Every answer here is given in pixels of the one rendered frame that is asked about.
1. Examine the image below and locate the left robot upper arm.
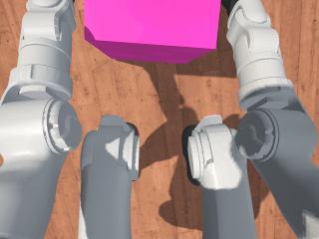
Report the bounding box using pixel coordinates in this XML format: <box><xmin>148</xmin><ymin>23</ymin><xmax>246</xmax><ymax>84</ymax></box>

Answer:
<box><xmin>0</xmin><ymin>98</ymin><xmax>83</xmax><ymax>239</ymax></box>

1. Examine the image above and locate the robot right hand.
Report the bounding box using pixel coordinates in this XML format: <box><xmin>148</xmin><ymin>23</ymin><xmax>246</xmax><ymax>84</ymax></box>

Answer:
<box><xmin>220</xmin><ymin>0</ymin><xmax>238</xmax><ymax>17</ymax></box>

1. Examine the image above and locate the right robot forearm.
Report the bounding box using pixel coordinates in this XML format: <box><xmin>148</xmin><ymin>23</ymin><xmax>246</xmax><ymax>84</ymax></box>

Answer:
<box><xmin>226</xmin><ymin>0</ymin><xmax>310</xmax><ymax>117</ymax></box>

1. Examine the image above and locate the left robot shin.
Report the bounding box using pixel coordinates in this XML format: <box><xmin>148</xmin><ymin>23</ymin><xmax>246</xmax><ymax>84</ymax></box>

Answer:
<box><xmin>80</xmin><ymin>115</ymin><xmax>131</xmax><ymax>173</ymax></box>

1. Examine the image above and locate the right robot upper arm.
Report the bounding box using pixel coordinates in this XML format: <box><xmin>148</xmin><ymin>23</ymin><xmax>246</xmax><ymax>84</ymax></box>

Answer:
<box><xmin>234</xmin><ymin>108</ymin><xmax>319</xmax><ymax>239</ymax></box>

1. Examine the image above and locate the carton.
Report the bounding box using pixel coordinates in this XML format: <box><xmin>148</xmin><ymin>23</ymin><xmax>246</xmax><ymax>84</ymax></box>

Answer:
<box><xmin>84</xmin><ymin>0</ymin><xmax>221</xmax><ymax>64</ymax></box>

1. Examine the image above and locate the left robot forearm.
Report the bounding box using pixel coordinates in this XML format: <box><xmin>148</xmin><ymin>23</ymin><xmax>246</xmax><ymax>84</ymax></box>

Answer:
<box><xmin>0</xmin><ymin>0</ymin><xmax>77</xmax><ymax>106</ymax></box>

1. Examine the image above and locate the robot left thigh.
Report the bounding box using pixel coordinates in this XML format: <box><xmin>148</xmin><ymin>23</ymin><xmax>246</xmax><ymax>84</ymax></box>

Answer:
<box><xmin>78</xmin><ymin>124</ymin><xmax>140</xmax><ymax>239</ymax></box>

